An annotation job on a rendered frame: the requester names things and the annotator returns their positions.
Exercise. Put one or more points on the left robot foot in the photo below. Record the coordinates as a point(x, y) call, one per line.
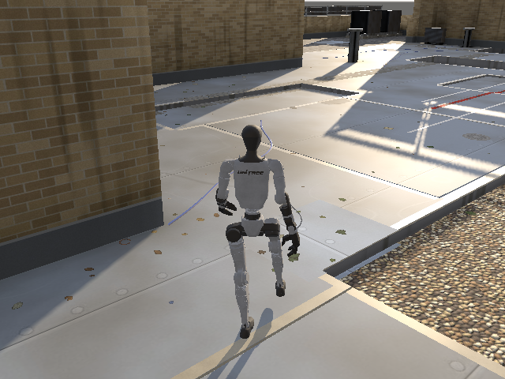
point(245, 332)

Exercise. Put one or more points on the robot right hand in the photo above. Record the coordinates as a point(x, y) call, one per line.
point(295, 240)

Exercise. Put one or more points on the left robot upper arm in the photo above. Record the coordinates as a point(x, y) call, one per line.
point(224, 178)

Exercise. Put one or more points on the robot right forearm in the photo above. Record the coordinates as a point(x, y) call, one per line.
point(288, 216)

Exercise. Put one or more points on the robot left forearm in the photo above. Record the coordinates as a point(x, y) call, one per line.
point(220, 202)

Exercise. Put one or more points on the humanoid robot head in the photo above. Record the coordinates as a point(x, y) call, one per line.
point(251, 135)

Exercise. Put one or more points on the robot left hand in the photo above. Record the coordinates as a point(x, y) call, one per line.
point(229, 206)

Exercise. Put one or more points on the right robot upper arm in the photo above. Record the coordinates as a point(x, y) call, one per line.
point(279, 180)

